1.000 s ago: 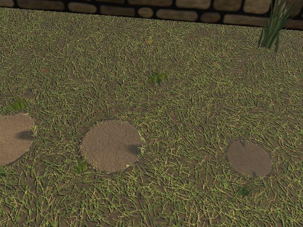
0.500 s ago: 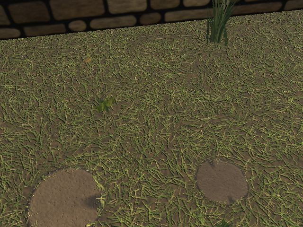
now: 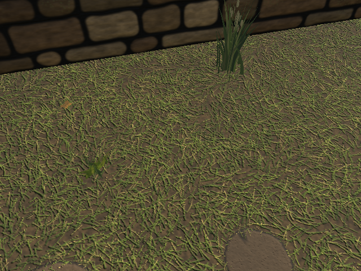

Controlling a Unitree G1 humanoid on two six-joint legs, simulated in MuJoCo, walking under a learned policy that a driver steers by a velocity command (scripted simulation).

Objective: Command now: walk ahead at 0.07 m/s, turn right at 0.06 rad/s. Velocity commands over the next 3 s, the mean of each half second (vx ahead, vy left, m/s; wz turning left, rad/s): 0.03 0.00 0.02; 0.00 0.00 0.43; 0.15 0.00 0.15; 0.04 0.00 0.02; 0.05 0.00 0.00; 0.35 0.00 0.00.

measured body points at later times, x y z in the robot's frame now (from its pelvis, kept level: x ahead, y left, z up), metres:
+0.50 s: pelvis +0.06 -0.02 -0.01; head +0.07 -0.02 +0.44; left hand +0.14 +0.24 -0.13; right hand +0.18 -0.29 -0.13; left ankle +0.09 +0.10 -0.73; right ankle +0.03 -0.15 -0.73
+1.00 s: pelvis +0.06 -0.01 +0.01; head +0.09 +0.01 +0.46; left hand +0.13 +0.30 -0.10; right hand +0.26 -0.25 -0.10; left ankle +0.08 +0.09 -0.73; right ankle +0.11 -0.16 -0.70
